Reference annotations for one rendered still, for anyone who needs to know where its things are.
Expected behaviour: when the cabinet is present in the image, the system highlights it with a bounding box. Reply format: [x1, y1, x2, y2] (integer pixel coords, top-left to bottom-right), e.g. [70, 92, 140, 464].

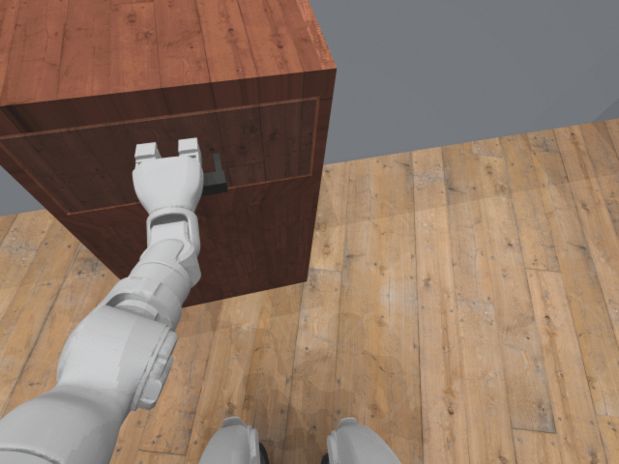
[0, 0, 337, 308]

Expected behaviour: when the left robot hand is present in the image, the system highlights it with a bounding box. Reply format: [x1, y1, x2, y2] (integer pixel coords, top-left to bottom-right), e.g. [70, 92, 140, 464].
[133, 137, 203, 216]

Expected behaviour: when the robot right thigh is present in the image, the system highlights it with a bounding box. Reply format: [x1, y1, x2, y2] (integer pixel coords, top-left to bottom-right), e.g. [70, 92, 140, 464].
[327, 424, 401, 464]

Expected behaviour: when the left robot forearm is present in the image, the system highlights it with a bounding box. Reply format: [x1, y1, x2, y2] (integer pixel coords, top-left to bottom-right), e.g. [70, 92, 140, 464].
[56, 207, 201, 384]

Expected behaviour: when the left robot upper arm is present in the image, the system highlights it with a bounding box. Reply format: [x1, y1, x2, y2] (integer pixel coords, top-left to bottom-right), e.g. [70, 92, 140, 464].
[0, 305, 178, 464]

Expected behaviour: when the robot left shin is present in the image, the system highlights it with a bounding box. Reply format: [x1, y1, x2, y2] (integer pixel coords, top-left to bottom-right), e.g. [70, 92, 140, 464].
[222, 417, 247, 428]

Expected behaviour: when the drawer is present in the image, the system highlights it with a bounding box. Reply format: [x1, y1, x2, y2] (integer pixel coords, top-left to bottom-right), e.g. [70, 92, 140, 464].
[0, 97, 316, 213]

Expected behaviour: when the handle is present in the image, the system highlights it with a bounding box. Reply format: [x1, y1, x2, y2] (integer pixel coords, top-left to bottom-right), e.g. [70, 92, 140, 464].
[201, 153, 228, 196]

